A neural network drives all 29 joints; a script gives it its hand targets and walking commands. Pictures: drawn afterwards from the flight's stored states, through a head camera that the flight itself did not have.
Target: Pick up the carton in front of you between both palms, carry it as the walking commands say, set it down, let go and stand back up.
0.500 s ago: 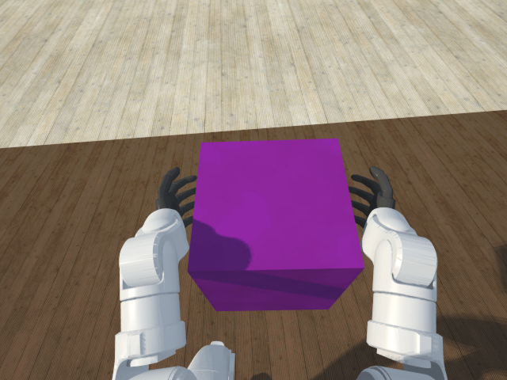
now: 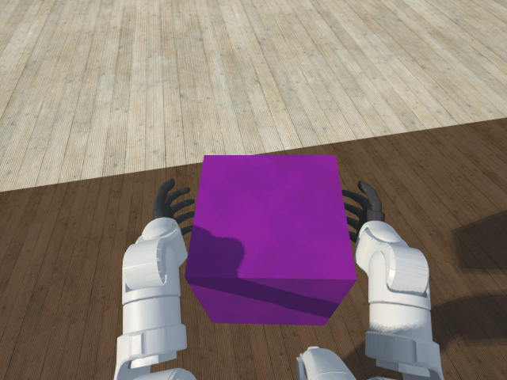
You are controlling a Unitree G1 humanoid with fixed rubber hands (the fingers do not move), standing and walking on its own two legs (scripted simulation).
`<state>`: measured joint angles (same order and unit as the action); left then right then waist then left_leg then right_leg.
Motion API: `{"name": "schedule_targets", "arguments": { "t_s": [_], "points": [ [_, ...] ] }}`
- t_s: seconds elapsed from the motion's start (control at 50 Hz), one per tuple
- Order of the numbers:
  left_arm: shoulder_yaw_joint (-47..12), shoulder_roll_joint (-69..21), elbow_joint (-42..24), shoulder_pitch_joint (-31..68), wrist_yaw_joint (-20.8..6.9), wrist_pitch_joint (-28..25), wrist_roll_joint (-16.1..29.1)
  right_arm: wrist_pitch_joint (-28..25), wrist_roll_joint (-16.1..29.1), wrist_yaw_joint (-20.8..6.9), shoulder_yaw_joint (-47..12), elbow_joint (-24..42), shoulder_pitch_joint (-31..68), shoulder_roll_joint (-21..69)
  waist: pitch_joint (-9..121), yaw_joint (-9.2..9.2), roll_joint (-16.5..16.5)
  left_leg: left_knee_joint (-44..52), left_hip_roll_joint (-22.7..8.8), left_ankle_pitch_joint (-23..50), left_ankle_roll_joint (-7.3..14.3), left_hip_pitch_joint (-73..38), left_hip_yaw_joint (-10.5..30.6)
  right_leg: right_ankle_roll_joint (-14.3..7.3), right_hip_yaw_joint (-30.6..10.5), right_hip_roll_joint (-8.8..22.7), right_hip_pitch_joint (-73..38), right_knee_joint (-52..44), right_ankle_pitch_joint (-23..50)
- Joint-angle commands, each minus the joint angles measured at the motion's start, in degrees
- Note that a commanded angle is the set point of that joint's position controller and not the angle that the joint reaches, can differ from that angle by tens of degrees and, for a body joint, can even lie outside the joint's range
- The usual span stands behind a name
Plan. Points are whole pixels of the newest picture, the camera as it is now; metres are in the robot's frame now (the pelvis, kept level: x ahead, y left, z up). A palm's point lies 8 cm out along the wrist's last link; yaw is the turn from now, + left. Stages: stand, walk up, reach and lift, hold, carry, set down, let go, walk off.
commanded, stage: carry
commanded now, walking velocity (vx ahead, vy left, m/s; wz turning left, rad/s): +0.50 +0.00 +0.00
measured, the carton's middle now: (268, 246) +0.32 -0.01 -0.02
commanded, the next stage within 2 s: none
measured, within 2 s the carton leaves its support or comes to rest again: neither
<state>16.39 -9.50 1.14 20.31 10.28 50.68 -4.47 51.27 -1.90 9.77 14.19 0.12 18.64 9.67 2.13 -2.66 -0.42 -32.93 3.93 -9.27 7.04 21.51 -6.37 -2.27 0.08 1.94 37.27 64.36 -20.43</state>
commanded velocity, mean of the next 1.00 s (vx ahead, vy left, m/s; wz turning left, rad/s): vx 0.50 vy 0.00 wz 0.00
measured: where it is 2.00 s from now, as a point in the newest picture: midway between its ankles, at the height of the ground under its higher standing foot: (249, 186)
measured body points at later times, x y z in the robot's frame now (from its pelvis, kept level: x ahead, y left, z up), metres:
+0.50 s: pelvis +0.31 -0.04 -0.04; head +0.33 -0.05 +0.41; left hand +0.63 +0.14 +0.03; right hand +0.66 -0.17 +0.03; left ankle +0.26 +0.09 -0.69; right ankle +0.34 -0.07 -0.77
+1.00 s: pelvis +0.62 +0.01 -0.09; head +0.63 +0.02 +0.36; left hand +0.95 +0.17 -0.02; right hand +0.94 -0.15 -0.02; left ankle +0.66 +0.06 -0.81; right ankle +0.52 -0.10 -0.71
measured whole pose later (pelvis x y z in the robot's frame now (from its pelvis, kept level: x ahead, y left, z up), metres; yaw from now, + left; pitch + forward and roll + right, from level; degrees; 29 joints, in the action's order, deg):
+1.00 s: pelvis +0.62 +0.01 -0.09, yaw +1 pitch +4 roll -1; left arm 15.3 -8.4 1.2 21.6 11.2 54.1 -3.0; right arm 54.1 -2.9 11.0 14.7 -0.7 20.8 9.1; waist 4.6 -1.5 -0.5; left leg -34.9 3.6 -6.7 6.8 25.6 -6.5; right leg -3.2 0.6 -1.7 28.9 73.9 -26.3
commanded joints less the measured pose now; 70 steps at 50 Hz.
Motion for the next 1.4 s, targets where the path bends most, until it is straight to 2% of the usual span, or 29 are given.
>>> {"name": "schedule_targets", "arguments": {
  "t_s": [0.0,0.08,0.2,0.26,0.28,0.3,0.32,0.34,0.36,0.4,0.46,0.5,0.58,0.68,0.74,0.78,0.82,0.84,0.86,0.88,0.9,0.94,1.0,1.1,1.2,1.28,1.34,1.36,1.38],
  "points": [
    [-35.6,-43.6,-4.3,29.7,0.0,-2.3,8.1,-3.1,10.3,-0.5,-37.9,6.2,34.0,44.6,22.4,-0.31,-4.5,9.3,-17.0,28.8,5.5,-23.1,19.6,0.6,1.0,0.8,6.7,-5.7,6.5],
    [-36.6,-41.6,-7.2,28.8,0.3,-2.5,9.0,-3.3,10.0,-0.1,-37.7,7.7,30.8,42.3,20.8,-1.55,-5.0,7.6,-13.1,38.6,2.4,-28.5,14.4,0.3,3.2,-0.3,8.4,-16.5,16.4],
    [-35.6,-35.4,-9.3,26.9,1.2,0.0,9.0,-1.3,9.4,1.4,-36.4,8.9,27.5,36.4,16.3,-3.58,-5.5,4.2,-9.5,34.6,0.5,-28.9,10.1,-2.1,7.2,-4.2,-1.5,-38.0,31.8],
    [-32.7,-31.6,-7.7,24.2,1.8,1.7,7.9,0.5,9.4,2.2,-36.1,8.6,28.2,34.6,18.9,1.77,-5.8,-8.8,-9.2,37.9,-2.3,-24.1,6.3,-3.7,8.0,-4.6,-19.1,-43.3,34.5],
    [-31.6,-30.8,-7.2,23.6,2.0,2.2,7.4,1.1,9.3,2.5,-35.8,8.5,29.0,34.0,20.8,4.59,-3.6,-18.0,-8.0,30.9,-3.5,-18.4,3.9,-3.5,6.8,-2.2,-28.4,-43.3,36.0],
    [-30.3,-29.7,-6.5,22.7,2.0,2.8,7.1,1.7,9.0,2.8,-35.3,8.6,30.4,33.3,24.3,5.38,2.7,-29.8,-5.6,7.1,-4.0,-6.6,2.0,-2.9,-1.4,5.8,-41.0,-34.9,51.2],
    [-29.4,-27.7,-5.8,25.1,2.4,3.3,7.3,2.8,9.5,2.8,-34.8,7.5,30.1,33.9,29.8,5.66,16.5,-46.5,1.6,-25.9,-7.2,13.5,4.8,-13.8,-24.7,20.5,-58.5,-29.8,60.8],
    [-30.3,-28.9,-5.0,24.5,2.6,3.6,8.5,3.1,9.8,2.9,-34.5,8.0,30.4,33.1,32.4,7.63,15.0,-55.2,0.6,-27.3,-6.7,23.3,8.4,-20.1,-34.7,23.5,-60.8,-34.2,36.6],
    [-31.6,-32.3,-5.5,25.3,2.3,3.5,9.5,3.1,9.8,3.1,-33.8,8.8,33.5,34.6,28.1,7.3,9.2,-51.7,-1.9,-23.3,-4.8,24.9,9.5,-17.7,-33.9,18.8,-52.8,-38.6,21.5],
    [-35.1,-37.3,-8.6,32.5,1.0,3.2,12.0,2.7,7.9,3.0,-31.5,7.6,35.3,38.1,21.7,4.66,0.8,-42.4,-4.8,-17.0,-4.2,19.9,8.9,-13.2,-25.7,15.2,-37.5,-42.6,17.9],
    [-38.0,-41.7,-10.0,37.2,-0.7,1.9,13.8,1.6,5.9,1.9,-31.2,5.3,34.4,41.1,20.6,3.91,3.2,-33.2,-6.5,-12.6,-5.1,14.8,7.6,-11.4,-18.4,12.6,-29.4,-44.7,19.1],
    [-38.6,-42.1,-9.7,36.1,-1.1,1.2,13.6,0.7,5.5,1.6,-31.8,4.7,33.8,41.8,21.3,4.52,4.7,-28.5,-7.1,-8.9,-5.7,17.9,6.6,-11.6,-15.1,11.9,-33.0,-43.3,29.4],
    [-38.9,-41.1,-9.6,32.4,-1.1,0.3,12.9,-0.5,6.0,1.8,-33.3,5.9,32.6,41.7,22.0,6.23,5.5,-20.2,-6.9,1.6,-6.2,23.2,5.0,-8.9,-9.7,9.4,-41.4,-40.1,45.4],
    [-38.2,-38.0,-10.1,28.8,-0.3,0.4,12.2,-0.2,6.6,2.2,-34.0,8.1,31.6,38.5,19.2,8.28,5.7,-4.9,-3.4,12.5,-5.4,20.6,1.0,-7.0,-4.6,4.4,-45.1,-37.2,48.0],
    [-37.1,-36.1,-8.5,26.7,0.4,1.3,10.8,1.0,6.0,2.3,-32.9,7.5,30.0,36.1,16.8,9.43,6.5,5.3,-1.7,19.3,-3.9,14.7,-0.2,-6.8,-3.4,3.6,-44.3,-34.3,43.6],
    [-36.8,-35.7,-7.1,26.6,0.6,2.0,10.3,1.8,5.3,2.3,-31.4,6.5,29.5,34.7,16.5,7.71,7.3,10.1,-1.3,21.0,-2.1,6.2,0.0,-5.7,-2.6,4.0,-41.5,-29.0,44.4],
    [-37.1,-35.8,-6.2,28.0,0.7,2.7,10.4,2.3,3.8,2.4,-29.3,4.4,27.3,33.3,20.4,2.44,4.3,12.0,-2.5,23.2,-2.1,-11.2,-0.9,-2.9,1.6,2.2,-34.4,-13.8,41.2],
    [-36.9,-35.5,-6.0,29.3,0.9,3.1,10.3,2.6,3.1,2.4,-28.1,3.5,25.8,32.2,24.1,1.54,-0.9,5.3,-10.7,35.9,-2.5,-24.2,7.5,-1.6,2.8,0.3,-22.6,-1.9,21.3],
    [-37.5,-36.9,-5.0,29.9,1.0,3.7,10.7,2.8,2.5,2.8,-26.9,2.7,27.6,30.9,28.3,1.91,-11.8,-4.2,-24.4,52.3,5.2,-40.8,25.6,0.6,1.7,-5.3,-4.1,9.8,-11.9],
    [-36.3,-36.5,-5.0,28.6,1.1,3.9,11.0,2.9,3.7,3.2,-27.9,1.8,27.9,32.2,32.6,-1.58,-17.3,2.4,-28.9,24.7,13.8,-44.8,41.3,1.4,-0.9,-7.1,7.1,21.8,-15.1],
    [-36.2,-37.5,-6.0,31.6,1.3,3.7,11.2,2.6,5.0,2.9,-29.2,1.5,27.7,35.2,28.4,-1.06,-11.0,7.0,-24.7,11.0,12.1,-37.7,41.1,-0.8,-2.5,-4.6,10.3,20.5,-11.3],
    [-34.2,-41.8,-4.9,33.8,1.2,2.9,9.9,1.9,8.3,1.2,-33.1,4.5,35.0,41.2,22.3,0.5,-0.1,10.2,-21.5,9.3,8.5,-23.3,32.5,-1.2,-2.2,-1.4,6.2,12.6,-5.5],
    [-33.6,-44.2,-3.7,33.1,0.1,1.3,8.3,-0.2,10.7,-0.4,-36.5,7.0,40.1,45.1,20.9,1.79,-2.4,12.4,-18.4,7.5,6.5,-14.4,25.1,-0.3,-0.9,0.6,0.6,3.5,-1.3],
    [-35.6,-43.5,-4.5,30.3,0.0,-1.2,8.4,-2.1,10.0,-0.3,-37.5,6.4,34.4,44.1,22.1,-0.59,-4.7,9.1,-16.6,31.0,5.1,-24.4,18.4,0.7,1.3,0.9,7.8,-7.8,8.3],
    [-36.6,-40.6,-8.2,29.7,0.4,-1.4,9.4,-2.3,10.0,0.2,-37.2,8.5,31.0,41.2,19.4,-2.53,-5.0,6.8,-11.4,38.2,2.0,-29.4,12.5,0.0,4.9,-1.7,7.2,-23.2,21.2],
    [-35.4,-36.0,-8.9,27.5,1.1,0.2,8.9,-1.0,9.5,1.3,-36.5,8.3,28.3,37.3,16.6,-3.57,-5.6,4.1,-9.6,33.0,0.9,-28.3,10.2,-2.0,6.8,-4.0,-1.7,-37.8,31.6],
    [-32.6,-32.2,-7.3,24.5,1.7,1.7,7.7,0.6,9.3,2.1,-36.2,7.9,28.7,35.5,19.2,1.79,-5.6,-9.1,-9.1,36.2,-2.1,-23.7,6.2,-3.7,7.8,-4.3,-19.4,-43.8,34.7],
    [-31.5,-31.5,-6.8,23.6,1.8,2.1,7.3,1.1,9.2,2.3,-35.9,7.8,29.2,34.9,21.1,4.46,-3.2,-18.4,-7.7,28.4,-3.3,-17.5,3.9,-3.3,6.4,-1.7,-29.1,-43.1,36.7],
    [-30.3,-30.2,-6.0,22.6,1.8,2.7,6.9,1.7,8.9,2.7,-35.5,7.8,30.4,34.2,24.6,5.0,3.3,-29.8,-5.3,3.8,-4.0,-5.6,2.0,-2.7,-2.2,6.7,-41.7,-34.1,53.4]
  ]
}}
